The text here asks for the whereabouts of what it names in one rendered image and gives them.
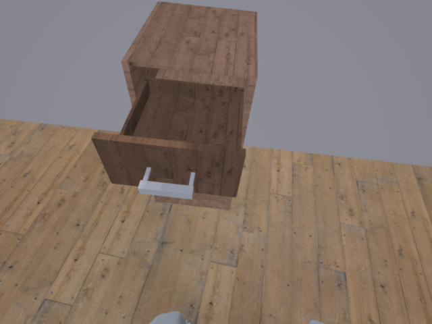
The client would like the drawer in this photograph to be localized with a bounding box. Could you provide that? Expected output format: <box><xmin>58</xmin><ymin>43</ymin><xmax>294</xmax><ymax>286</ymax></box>
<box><xmin>91</xmin><ymin>77</ymin><xmax>246</xmax><ymax>198</ymax></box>

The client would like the cabinet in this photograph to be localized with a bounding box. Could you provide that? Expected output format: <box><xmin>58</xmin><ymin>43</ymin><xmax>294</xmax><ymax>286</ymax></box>
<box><xmin>121</xmin><ymin>1</ymin><xmax>258</xmax><ymax>210</ymax></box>

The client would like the handle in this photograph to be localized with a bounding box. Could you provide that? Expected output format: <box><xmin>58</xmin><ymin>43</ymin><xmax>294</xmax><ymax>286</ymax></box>
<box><xmin>138</xmin><ymin>167</ymin><xmax>195</xmax><ymax>200</ymax></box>

